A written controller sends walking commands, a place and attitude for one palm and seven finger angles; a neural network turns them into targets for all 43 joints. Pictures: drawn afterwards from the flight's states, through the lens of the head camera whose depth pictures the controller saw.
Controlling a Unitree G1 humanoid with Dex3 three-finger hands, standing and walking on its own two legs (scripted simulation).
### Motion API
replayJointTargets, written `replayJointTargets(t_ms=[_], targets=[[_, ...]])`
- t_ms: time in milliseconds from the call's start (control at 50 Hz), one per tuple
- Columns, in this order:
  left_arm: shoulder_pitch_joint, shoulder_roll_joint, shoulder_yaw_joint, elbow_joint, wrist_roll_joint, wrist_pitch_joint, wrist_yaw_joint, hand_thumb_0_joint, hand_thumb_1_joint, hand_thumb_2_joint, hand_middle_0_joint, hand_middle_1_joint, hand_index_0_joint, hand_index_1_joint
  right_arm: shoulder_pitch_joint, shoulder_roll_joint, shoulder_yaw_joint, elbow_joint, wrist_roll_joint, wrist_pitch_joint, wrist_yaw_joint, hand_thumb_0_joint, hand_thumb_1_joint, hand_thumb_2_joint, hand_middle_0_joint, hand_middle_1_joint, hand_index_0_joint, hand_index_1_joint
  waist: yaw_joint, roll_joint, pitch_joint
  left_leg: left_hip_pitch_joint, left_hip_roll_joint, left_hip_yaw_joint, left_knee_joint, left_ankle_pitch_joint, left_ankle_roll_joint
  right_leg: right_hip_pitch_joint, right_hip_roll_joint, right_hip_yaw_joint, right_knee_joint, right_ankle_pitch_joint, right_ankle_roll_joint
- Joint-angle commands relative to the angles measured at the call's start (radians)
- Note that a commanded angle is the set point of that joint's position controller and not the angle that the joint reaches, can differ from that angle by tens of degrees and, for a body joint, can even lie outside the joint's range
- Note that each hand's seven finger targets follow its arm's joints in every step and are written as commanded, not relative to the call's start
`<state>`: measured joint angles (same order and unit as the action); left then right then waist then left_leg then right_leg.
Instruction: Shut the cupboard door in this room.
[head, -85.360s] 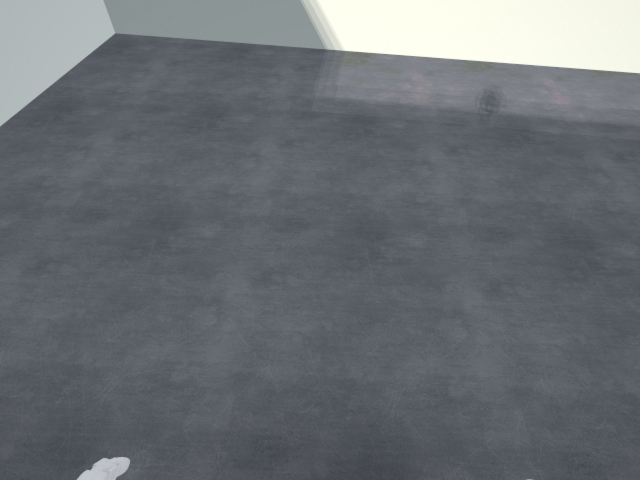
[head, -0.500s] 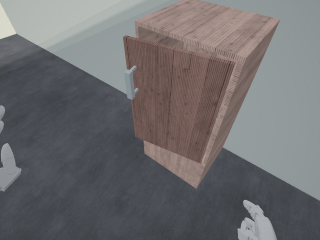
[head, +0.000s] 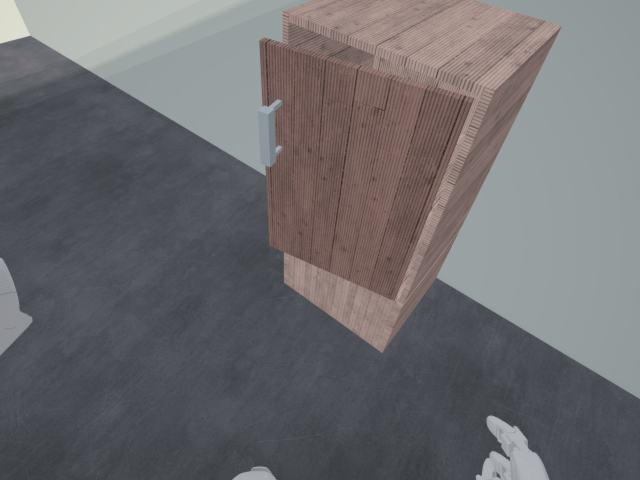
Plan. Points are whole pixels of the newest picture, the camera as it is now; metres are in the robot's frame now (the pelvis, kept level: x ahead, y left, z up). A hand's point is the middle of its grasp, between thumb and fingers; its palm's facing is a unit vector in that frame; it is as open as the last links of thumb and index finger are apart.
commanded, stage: step back with the hand held close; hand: left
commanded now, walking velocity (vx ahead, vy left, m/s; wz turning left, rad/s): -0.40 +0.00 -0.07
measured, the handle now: (272, 132) +0.77 +0.11 +0.00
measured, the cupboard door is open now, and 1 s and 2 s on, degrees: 11 11 11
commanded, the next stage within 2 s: stop stepping back and stand still in 0.40 s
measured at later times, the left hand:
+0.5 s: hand out of the picture +0.13 +0.29 +0.20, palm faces +0.43 -0.80 -0.42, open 7.4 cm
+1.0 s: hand out of the picture +0.01 +0.30 +0.20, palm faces +0.25 -0.85 -0.47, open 7.4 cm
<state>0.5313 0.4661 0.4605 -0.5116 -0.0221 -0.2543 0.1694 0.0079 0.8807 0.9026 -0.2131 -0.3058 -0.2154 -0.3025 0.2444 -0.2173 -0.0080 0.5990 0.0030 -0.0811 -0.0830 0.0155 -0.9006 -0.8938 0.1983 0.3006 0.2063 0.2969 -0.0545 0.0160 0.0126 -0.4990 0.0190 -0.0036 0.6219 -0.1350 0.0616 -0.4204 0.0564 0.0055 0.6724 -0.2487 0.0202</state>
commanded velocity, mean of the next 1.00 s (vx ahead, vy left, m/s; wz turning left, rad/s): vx -0.08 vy -0.04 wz -0.05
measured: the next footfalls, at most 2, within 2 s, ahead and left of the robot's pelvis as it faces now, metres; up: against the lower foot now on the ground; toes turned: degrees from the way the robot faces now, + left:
right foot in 0.06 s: -0.02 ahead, -0.13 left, +0.00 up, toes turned +5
left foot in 0.72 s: +0.04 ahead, +0.12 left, +0.00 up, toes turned -4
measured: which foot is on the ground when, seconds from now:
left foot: down 0.00-0.62, up 0.64-0.70, down 0.72-0.94, up 0.96-1.00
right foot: up 0.00-0.04, down 0.06-0.72, up 0.74-0.94, down 0.96-1.00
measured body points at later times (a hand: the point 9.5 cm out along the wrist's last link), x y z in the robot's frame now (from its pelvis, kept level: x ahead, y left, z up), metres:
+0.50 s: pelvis -0.07 +0.02 +0.00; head -0.08 +0.06 +0.45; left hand +0.10 +0.33 +0.22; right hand +0.10 -0.22 -0.05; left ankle +0.12 +0.09 -0.72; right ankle -0.07 -0.13 -0.71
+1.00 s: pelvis -0.21 +0.08 +0.01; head -0.23 +0.11 +0.46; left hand -0.01 +0.34 +0.22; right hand -0.09 -0.16 -0.07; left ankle -0.06 +0.15 -0.69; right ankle -0.22 +0.02 -0.73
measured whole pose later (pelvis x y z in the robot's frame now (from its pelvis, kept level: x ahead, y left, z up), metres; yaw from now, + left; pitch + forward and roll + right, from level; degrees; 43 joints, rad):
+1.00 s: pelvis -0.21 +0.08 +0.01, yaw -8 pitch -2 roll +0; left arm 0.63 0.50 0.44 -0.65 -0.06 -0.14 0.13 0.01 0.89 0.90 -0.21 -0.30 -0.21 -0.30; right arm 0.26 -0.14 0.03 0.61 -0.02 -0.07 -0.02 0.01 -0.90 -0.89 0.20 0.30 0.21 0.30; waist -0.01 -0.07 -0.03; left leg -0.56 0.01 0.08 0.76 -0.35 -0.05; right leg -0.20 0.07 -0.09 0.51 -0.30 -0.12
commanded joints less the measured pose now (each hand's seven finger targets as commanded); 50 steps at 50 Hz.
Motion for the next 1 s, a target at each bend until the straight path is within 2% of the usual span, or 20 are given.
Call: replayJointTargets(t_ms=[0, 60, 140, 240, 320, 380, 440, 520, 580, 620, 640, 680, 700, 720, 760, 860, 900, 940, 960, 980], targets=[[0.030, 0.146, 0.167, -0.174, -0.009, -0.074, 0.006, 0.000, 0.900, 0.900, -0.200, -0.300, -0.200, -0.300, -0.131, -0.158, -0.065, -0.149, 0.002, -0.084, -0.009, 0.000, -0.900, -0.900, 0.200, 0.300, 0.200, 0.300, 0.056, 0.209, -0.126, -0.322, 0.263, -0.240, -0.392, -0.612, 0.071, 0.424, 0.046, 0.031, 0.121, -0.094, -0.010], [-0.001, 0.139, 0.133, -0.197, -0.034, -0.092, -0.005, 0.000, 0.900, 0.900, -0.200, -0.300, -0.200, -0.300, -0.126, -0.132, -0.049, -0.113, -0.010, -0.099, -0.002, 0.000, -0.900, -0.900, 0.200, 0.300, 0.200, 0.300, 0.046, 0.133, -0.077, -0.086, 0.187, -0.165, -0.292, -0.373, 0.014, 0.218, -0.015, 0.087, -0.122, -0.024, -0.049], [-0.108, 0.166, 0.084, -0.253, -0.041, -0.108, 0.006, 0.000, 0.900, 0.900, -0.200, -0.300, -0.200, -0.300, -0.111, -0.115, -0.058, -0.068, 0.004, -0.107, -0.006, 0.000, -0.900, -0.900, 0.200, 0.300, 0.200, 0.300, 0.026, -0.027, -0.308, 0.395, 0.094, 0.014, -0.093, 0.142, -0.053, 0.043, -0.102, 0.168, -0.226, 0.319, -0.014], [-0.098, 0.187, 0.104, -0.182, -0.037, -0.089, 0.004, 0.000, 0.900, 0.900, -0.200, -0.300, -0.200, -0.300, -0.168, -0.100, -0.046, -0.099, 0.000, -0.074, -0.010, 0.000, -0.900, -0.900, 0.200, 0.300, 0.200, 0.300, 0.026, 0.018, -0.101, 0.320, 0.068, -0.003, -0.085, -0.219, -0.077, -0.159, -0.128, 0.202, -0.376, -0.229, -0.075], [-0.089, 0.204, 0.117, -0.160, -0.030, -0.081, 0.009, 0.000, 0.900, 0.900, -0.200, -0.300, -0.200, -0.300, -0.149, -0.105, -0.041, -0.101, -0.010, -0.050, -0.011, 0.000, -0.900, -0.900, 0.200, 0.300, 0.200, 0.300, 0.023, 0.007, -0.044, 0.335, 0.038, -0.014, -0.054, -0.186, -0.090, -0.250, -0.129, 0.171, -0.407, -0.218, -0.087], [-0.095, 0.178, 0.097, -0.140, -0.040, -0.080, -0.003, 0.000, 0.900, 0.900, -0.200, -0.300, -0.200, -0.300, -0.145, -0.118, -0.041, -0.125, 0.003, -0.048, -0.011, 0.000, -0.900, -0.900, 0.200, 0.300, 0.200, 0.300, 0.025, 0.069, -0.039, 0.245, 0.098, -0.088, -0.241, -0.305, -0.067, -0.140, -0.021, 0.077, -0.317, -0.261, -0.045], [-0.060, 0.183, 0.145, -0.163, -0.045, -0.089, -0.014, 0.000, 0.900, 0.900, -0.200, -0.300, -0.200, -0.300, -0.156, -0.140, -0.057, -0.137, -0.011, -0.063, -0.008, 0.000, -0.900, -0.900, 0.200, 0.300, 0.200, 0.300, 0.057, 0.278, -0.149, -0.045, 0.281, -0.266, -0.583, -0.598, -0.031, 0.280, 0.088, -0.022, 0.033, -0.202, -0.032], [0.020, 0.170, 0.127, -0.256, -0.065, -0.083, -0.026, 0.000, 0.900, 0.900, -0.200, -0.300, -0.200, -0.300, -0.124, -0.112, -0.066, -0.146, -0.008, -0.081, 0.020, 0.000, -0.900, -0.900, 0.200, 0.300, 0.200, 0.300, 0.070, 0.228, -0.280, 0.182, 0.171, -0.014, -0.417, -0.423, -0.109, 0.216, 0.054, -0.048, -0.108, -0.270, -0.072], [0.000, 0.207, 0.132, -0.312, -0.054, -0.061, -0.006, 0.000, 0.900, 0.900, -0.200, -0.300, -0.200, -0.300, -0.077, -0.111, -0.066, -0.116, -0.010, -0.071, 0.023, 0.000, -0.900, -0.900, 0.200, 0.300, 0.200, 0.300, 0.035, -0.047, -0.198, 0.446, -0.004, 0.150, 0.070, -0.252, -0.146, -0.208, -0.156, 0.154, -0.441, -0.427, -0.150], [-0.052, 0.239, 0.170, -0.310, -0.034, -0.025, 0.012, 0.000, 0.900, 0.900, -0.200, -0.300, -0.200, -0.300, -0.046, -0.120, -0.075, -0.082, -0.028, -0.054, 0.010, 0.000, -0.900, -0.900, 0.200, 0.300, 0.200, 0.300, 0.030, -0.235, -0.125, 0.491, -0.006, -0.038, 0.459, -0.227, -0.119, -0.505, -0.336, 0.363, -0.505, -0.634, -0.247], [-0.101, 0.173, 0.104, -0.278, -0.029, -0.008, 0.017, 0.000, 0.900, 0.900, -0.200, -0.300, -0.200, -0.300, -0.025, -0.097, -0.049, -0.074, -0.027, -0.040, 0.006, 0.000, -0.900, -0.900, 0.200, 0.300, 0.200, 0.300, 0.000, -0.208, -0.055, 0.411, 0.041, -0.089, 0.373, -0.246, -0.098, -0.438, -0.311, 0.242, -0.402, -0.526, -0.202], [-0.277, 0.140, 0.071, -0.199, -0.020, 0.018, 0.027, 0.000, 0.900, 0.900, -0.200, -0.300, -0.200, -0.300, -0.060, -0.124, -0.020, -0.073, -0.021, -0.043, -0.013, 0.000, -0.900, -0.900, 0.200, 0.300, 0.200, 0.300, -0.011, 0.158, 0.053, 0.178, 0.092, -0.168, -0.167, -0.395, -0.063, -0.220, -0.110, 0.063, -0.085, -0.413, -0.058], [-0.349, 0.118, 0.051, -0.183, -0.017, 0.016, 0.033, 0.000, 0.900, 0.900, -0.200, -0.300, -0.200, -0.300, -0.054, -0.138, -0.021, -0.072, -0.007, -0.072, -0.022, 0.000, -0.900, -0.900, 0.200, 0.300, 0.200, 0.300, -0.003, 0.340, 0.065, 0.018, 0.191, -0.323, -0.432, -0.565, -0.028, -0.039, -0.005, -0.029, 0.125, -0.295, -0.005], [-0.405, 0.143, 0.053, -0.166, -0.010, 0.009, 0.036, 0.000, 0.900, 0.900, -0.200, -0.300, -0.200, -0.300, -0.067, -0.122, -0.033, -0.085, 0.004, -0.099, -0.028, 0.000, -0.900, -0.900, 0.200, 0.300, 0.200, 0.300, 0.020, 0.296, 0.048, -0.031, 0.262, -0.436, -0.532, -0.751, -0.005, 0.045, 0.008, -0.011, 0.241, -0.239, 0.008], [-0.262, 0.132, 0.056, -0.137, -0.006, 0.031, 0.013, 0.000, 0.900, 0.900, -0.200, -0.300, -0.200, -0.300, -0.096, -0.123, -0.043, -0.097, -0.001, -0.099, -0.003, 0.000, -0.900, -0.900, 0.200, 0.300, 0.200, 0.300, 0.044, 0.302, -0.056, -0.030, 0.240, -0.375, -0.619, -0.833, -0.123, 0.127, 0.081, -0.044, 0.402, -0.276, -0.009], [0.055, 0.133, 0.054, -0.343, -0.043, 0.059, -0.007, 0.000, 0.900, 0.900, -0.200, -0.300, -0.200, -0.300, -0.140, -0.088, -0.032, -0.147, -0.017, -0.057, 0.049, 0.000, -0.900, -0.900, 0.200, 0.300, 0.200, 0.300, 0.071, 0.267, -0.148, 0.023, 0.152, -0.060, -0.535, -0.513, -0.164, 0.377, 0.101, -0.176, 0.001, -0.303, -0.064], [0.108, 0.187, 0.104, -0.330, -0.042, 0.082, -0.005, 0.000, 0.900, 0.900, -0.200, -0.300, -0.200, -0.300, -0.120, -0.076, -0.029, -0.142, -0.020, -0.025, 0.048, 0.000, -0.900, -0.900, 0.200, 0.300, 0.200, 0.300, 0.074, 0.103, -0.142, -0.077, 0.038, 0.084, -0.230, -0.462, -0.173, 0.480, 0.000, -0.078, -0.283, -0.288, -0.123], [-0.035, 0.262, 0.161, -0.378, -0.046, 0.060, 0.001, 0.000, 0.900, 0.900, -0.200, -0.300, -0.200, -0.300, -0.090, -0.084, -0.029, -0.102, -0.011, -0.001, 0.042, 0.000, -0.900, -0.900, 0.200, 0.300, 0.200, 0.300, 0.047, -0.189, -0.063, -0.129, -0.015, 0.043, 0.447, -0.279, -0.103, 0.157, -0.408, 0.342, -0.517, -0.282, -0.283], [-0.142, 0.330, 0.247, -0.301, -0.047, 0.029, 0.012, 0.000, 0.900, 0.900, -0.200, -0.300, -0.200, -0.300, -0.112, -0.097, -0.024, -0.089, -0.031, -0.005, 0.034, 0.000, -0.900, -0.900, 0.200, 0.300, 0.200, 0.300, 0.029, -0.150, -0.019, -0.153, 0.038, -0.010, 0.571, -0.253, -0.104, 0.052, -0.459, 0.371, -0.539, -0.337, -0.313], [-0.114, 0.219, 0.169, -0.155, -0.035, 0.033, 0.019, 0.000, 0.900, 0.900, -0.200, -0.300, -0.200, -0.300, -0.077, -0.069, -0.030, -0.084, -0.019, -0.012, 0.023, 0.000, -0.900, -0.900, 0.200, 0.300, 0.200, 0.300, 0.011, -0.122, -0.048, -0.187, 0.050, -0.026, 0.554, -0.237, -0.091, 0.106, -0.407, 0.354, -0.531, -0.525, -0.269]])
